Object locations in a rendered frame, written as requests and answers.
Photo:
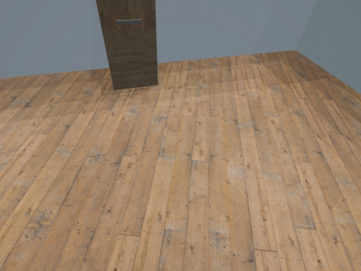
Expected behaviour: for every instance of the handle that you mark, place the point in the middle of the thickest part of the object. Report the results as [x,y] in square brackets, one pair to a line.
[133,21]

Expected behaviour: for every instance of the cabinet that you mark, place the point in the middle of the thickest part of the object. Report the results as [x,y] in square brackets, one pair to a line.
[131,53]

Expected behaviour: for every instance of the drawer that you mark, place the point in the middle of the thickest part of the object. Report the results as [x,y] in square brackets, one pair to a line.
[110,17]

